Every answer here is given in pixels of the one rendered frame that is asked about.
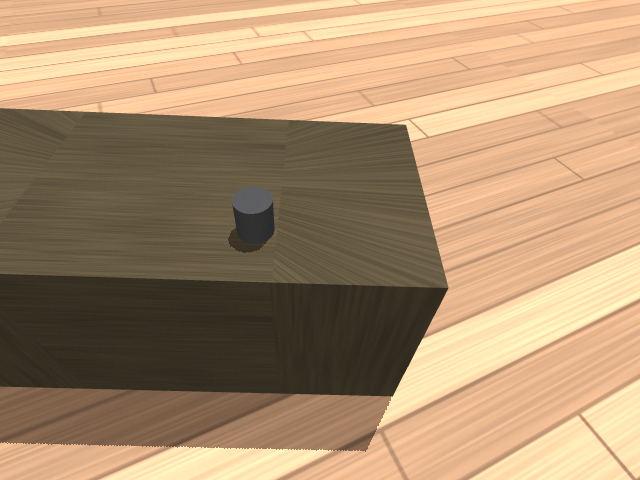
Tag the can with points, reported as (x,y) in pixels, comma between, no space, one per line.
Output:
(254,214)

